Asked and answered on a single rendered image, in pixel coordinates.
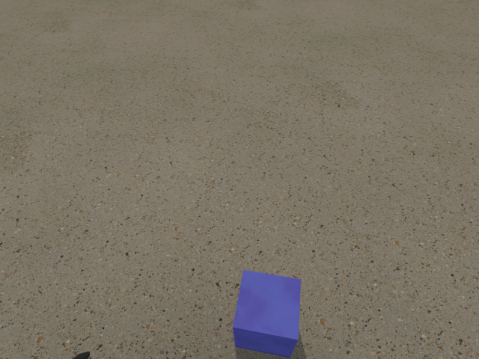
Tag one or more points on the carton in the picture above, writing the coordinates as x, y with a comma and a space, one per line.
267, 314

